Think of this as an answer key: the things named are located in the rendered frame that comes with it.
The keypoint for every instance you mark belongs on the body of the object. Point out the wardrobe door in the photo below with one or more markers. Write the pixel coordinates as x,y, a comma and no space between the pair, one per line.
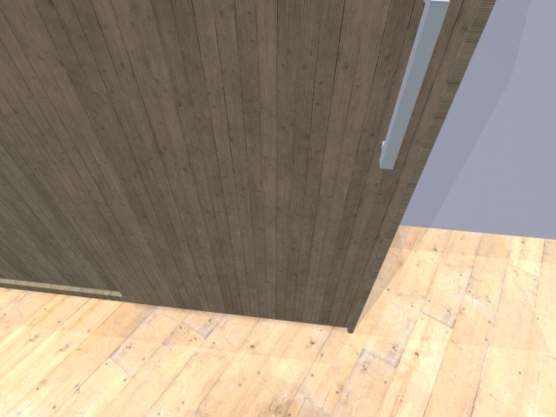
37,241
223,155

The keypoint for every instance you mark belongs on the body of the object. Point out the handle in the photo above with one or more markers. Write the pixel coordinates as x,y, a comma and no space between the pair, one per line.
430,24

